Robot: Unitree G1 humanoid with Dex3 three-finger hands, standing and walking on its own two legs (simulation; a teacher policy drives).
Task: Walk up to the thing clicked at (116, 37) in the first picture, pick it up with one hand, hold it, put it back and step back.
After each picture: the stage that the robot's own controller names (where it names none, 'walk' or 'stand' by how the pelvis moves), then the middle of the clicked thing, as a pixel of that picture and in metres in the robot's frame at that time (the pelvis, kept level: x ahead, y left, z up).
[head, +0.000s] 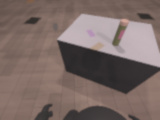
stand; (119, 33) +0.77 -0.23 +0.06
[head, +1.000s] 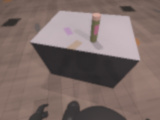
walk; (94, 29) +0.73 +0.04 +0.09
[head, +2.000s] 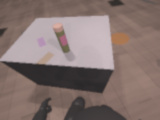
walk; (62, 39) +0.56 +0.27 +0.09
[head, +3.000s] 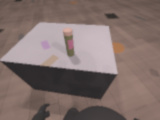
stand; (69, 43) +0.56 +0.21 +0.08
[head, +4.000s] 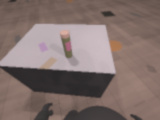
stand; (67, 45) +0.55 +0.23 +0.07
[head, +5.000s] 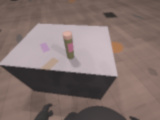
stand; (69, 46) +0.55 +0.21 +0.06
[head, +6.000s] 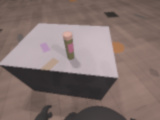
stand; (69, 47) +0.54 +0.21 +0.06
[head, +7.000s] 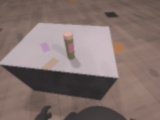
rise first; (69, 47) +0.54 +0.21 +0.06
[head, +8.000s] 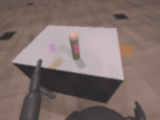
rise first; (75, 47) +0.54 +0.20 +0.07
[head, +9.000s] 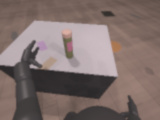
go down; (68, 45) +0.54 +0.18 +0.07
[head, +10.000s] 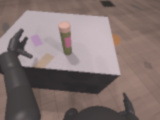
go down; (66, 41) +0.53 +0.18 +0.09
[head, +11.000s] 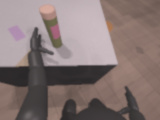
close in; (53, 30) +0.53 +0.20 +0.13
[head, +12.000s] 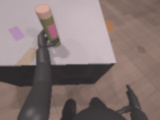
close; (50, 30) +0.54 +0.21 +0.14
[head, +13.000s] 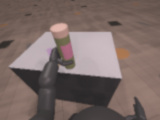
lift; (65, 50) +0.31 +0.15 +0.27
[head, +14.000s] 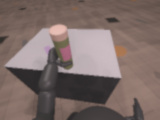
hold; (64, 51) +0.31 +0.16 +0.25
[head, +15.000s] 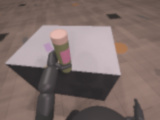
hold; (63, 54) +0.31 +0.17 +0.22
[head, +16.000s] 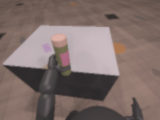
hold; (63, 57) +0.32 +0.18 +0.19
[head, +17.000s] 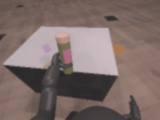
crouch; (65, 55) +0.35 +0.17 +0.18
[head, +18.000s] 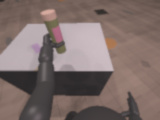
crouch; (56, 35) +0.47 +0.20 +0.23
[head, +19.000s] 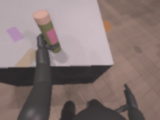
lower; (50, 35) +0.51 +0.20 +0.12
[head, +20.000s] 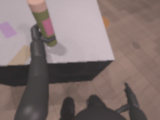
lower; (46, 27) +0.54 +0.21 +0.15
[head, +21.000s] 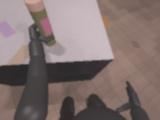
lower; (44, 26) +0.54 +0.21 +0.14
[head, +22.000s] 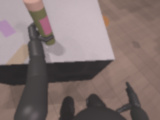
lower; (43, 25) +0.54 +0.21 +0.15
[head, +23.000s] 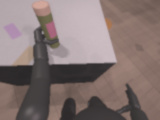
loosen; (49, 29) +0.53 +0.20 +0.14
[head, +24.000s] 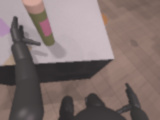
rise; (43, 26) +0.53 +0.21 +0.14
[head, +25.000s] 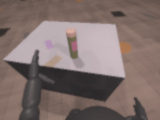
sink last; (72, 45) +0.52 +0.19 +0.10
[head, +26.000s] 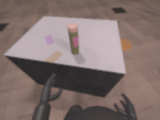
stand; (74, 41) +0.54 +0.19 +0.11
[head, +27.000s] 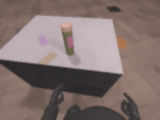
stand; (68, 41) +0.52 +0.20 +0.12
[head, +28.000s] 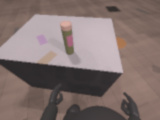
stand; (68, 40) +0.52 +0.20 +0.13
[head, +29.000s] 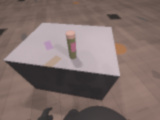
stand; (71, 46) +0.54 +0.19 +0.07
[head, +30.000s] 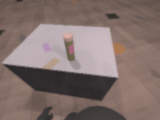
stand; (69, 48) +0.53 +0.21 +0.06
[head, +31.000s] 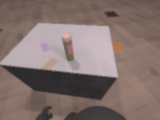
stand; (68, 48) +0.52 +0.21 +0.06
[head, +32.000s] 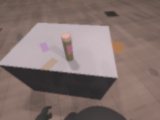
walk; (68, 48) +0.51 +0.21 +0.06
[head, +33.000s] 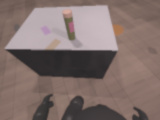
walk; (69, 26) +0.68 +0.22 +0.08
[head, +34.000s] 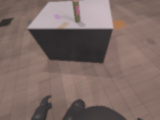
walk; (76, 10) +1.04 +0.23 +0.08
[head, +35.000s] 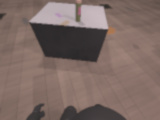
stand; (78, 11) +1.17 +0.21 +0.08
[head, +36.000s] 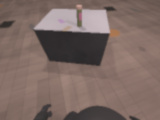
stand; (79, 16) +1.13 +0.21 +0.06
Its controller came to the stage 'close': yes
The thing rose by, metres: 0.20
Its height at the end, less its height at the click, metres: +0.00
